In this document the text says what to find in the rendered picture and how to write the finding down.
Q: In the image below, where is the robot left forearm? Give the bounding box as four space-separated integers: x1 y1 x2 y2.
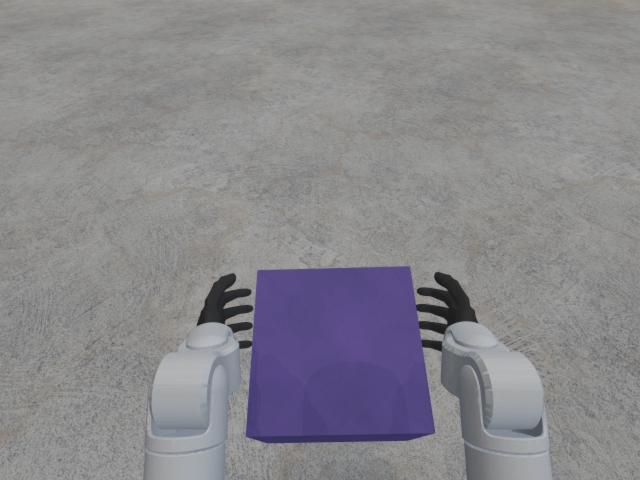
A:
143 322 241 480

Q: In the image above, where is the robot right hand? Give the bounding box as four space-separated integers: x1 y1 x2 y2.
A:
416 272 478 352

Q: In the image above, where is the robot left hand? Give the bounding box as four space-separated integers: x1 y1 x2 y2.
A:
196 273 253 349

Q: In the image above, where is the carton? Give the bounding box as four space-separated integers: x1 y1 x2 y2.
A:
246 266 435 443

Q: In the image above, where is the robot right forearm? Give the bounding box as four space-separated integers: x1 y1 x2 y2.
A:
441 321 552 480

